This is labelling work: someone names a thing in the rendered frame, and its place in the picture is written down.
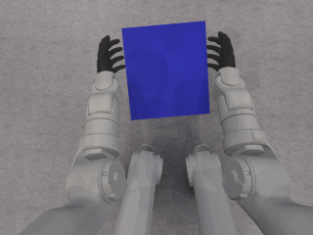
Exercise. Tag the left robot upper arm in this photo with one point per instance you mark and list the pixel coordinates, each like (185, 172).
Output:
(93, 188)

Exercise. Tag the robot thigh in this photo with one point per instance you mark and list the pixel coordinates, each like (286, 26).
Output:
(215, 216)
(136, 209)

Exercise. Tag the robot right hand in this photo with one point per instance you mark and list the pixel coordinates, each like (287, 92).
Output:
(226, 52)

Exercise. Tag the robot right thigh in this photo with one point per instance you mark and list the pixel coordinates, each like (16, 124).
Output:
(215, 216)

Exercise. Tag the left robot forearm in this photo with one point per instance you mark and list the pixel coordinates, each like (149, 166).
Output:
(102, 122)

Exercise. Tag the right robot forearm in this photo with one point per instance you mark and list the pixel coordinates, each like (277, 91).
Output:
(241, 130)

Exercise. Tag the right robot upper arm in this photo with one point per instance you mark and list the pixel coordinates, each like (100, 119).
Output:
(261, 186)

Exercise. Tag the robot left hand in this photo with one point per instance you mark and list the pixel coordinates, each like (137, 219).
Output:
(104, 61)

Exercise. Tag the carton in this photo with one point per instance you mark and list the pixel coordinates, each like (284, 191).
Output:
(166, 70)

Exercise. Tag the robot left thigh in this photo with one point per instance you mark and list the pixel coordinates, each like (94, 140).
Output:
(136, 209)

